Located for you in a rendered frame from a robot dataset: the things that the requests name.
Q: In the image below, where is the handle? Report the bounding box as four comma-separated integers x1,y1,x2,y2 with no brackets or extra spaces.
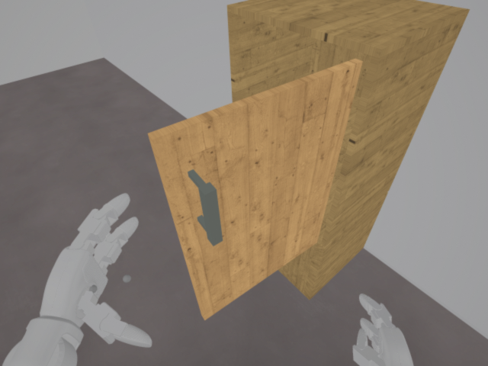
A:
188,169,223,246

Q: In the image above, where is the robot right hand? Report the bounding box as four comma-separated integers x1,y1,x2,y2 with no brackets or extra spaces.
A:
353,294,413,366

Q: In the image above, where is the robot left hand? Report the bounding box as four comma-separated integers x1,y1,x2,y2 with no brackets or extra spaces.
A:
40,193,152,348

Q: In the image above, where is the cupboard door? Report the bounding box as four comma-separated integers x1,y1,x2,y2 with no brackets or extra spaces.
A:
148,59,363,320

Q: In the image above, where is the robot left forearm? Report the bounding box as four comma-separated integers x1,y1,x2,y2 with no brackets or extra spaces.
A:
2,316,84,366

